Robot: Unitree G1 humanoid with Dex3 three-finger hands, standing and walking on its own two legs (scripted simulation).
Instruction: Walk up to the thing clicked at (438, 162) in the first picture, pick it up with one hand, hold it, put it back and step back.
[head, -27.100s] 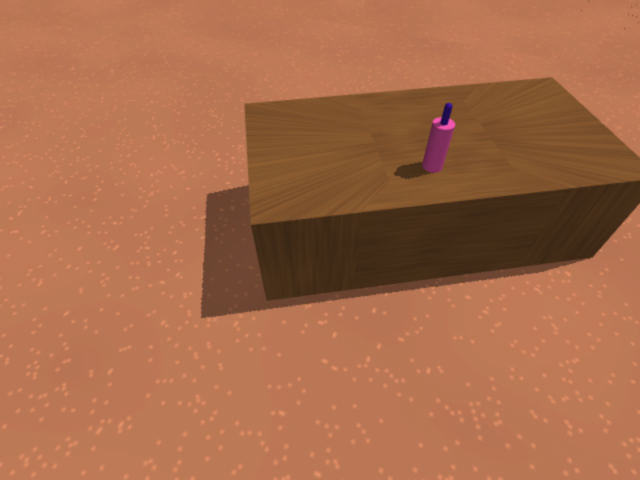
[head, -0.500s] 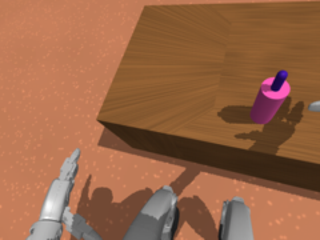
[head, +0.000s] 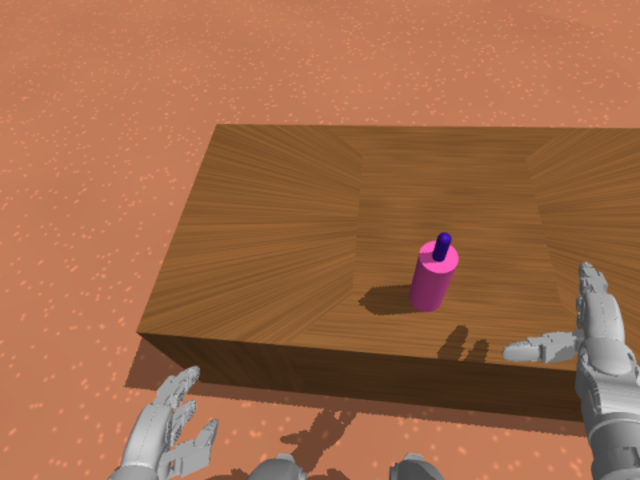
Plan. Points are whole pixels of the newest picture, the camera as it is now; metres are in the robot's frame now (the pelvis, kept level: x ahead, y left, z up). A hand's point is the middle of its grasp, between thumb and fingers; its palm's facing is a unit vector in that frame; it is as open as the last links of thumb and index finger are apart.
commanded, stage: home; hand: right
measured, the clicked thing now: (434, 270) +0.49 -0.14 -0.18
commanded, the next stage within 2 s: none
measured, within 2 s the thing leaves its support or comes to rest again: neither
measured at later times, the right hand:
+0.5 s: hand (486, 477) +0.15 -0.15 -0.05, palm faces +0.14 +0.96 -0.23, open 17.1 cm
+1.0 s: hand out of the picture +0.15 -0.15 -0.05, palm faces +0.15 +0.95 -0.27, open 17.2 cm
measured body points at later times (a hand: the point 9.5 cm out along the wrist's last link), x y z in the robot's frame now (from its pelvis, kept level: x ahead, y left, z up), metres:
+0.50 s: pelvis +0.00 +0.03 +0.01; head +0.03 +0.02 +0.46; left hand +0.17 +0.26 -0.06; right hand +0.14 -0.20 -0.04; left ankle -0.01 +0.15 -0.68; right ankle +0.01 -0.11 -0.68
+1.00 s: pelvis -0.01 +0.03 +0.01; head +0.02 +0.03 +0.46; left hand +0.16 +0.27 -0.07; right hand +0.14 -0.20 -0.03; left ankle -0.01 +0.15 -0.68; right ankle +0.01 -0.11 -0.68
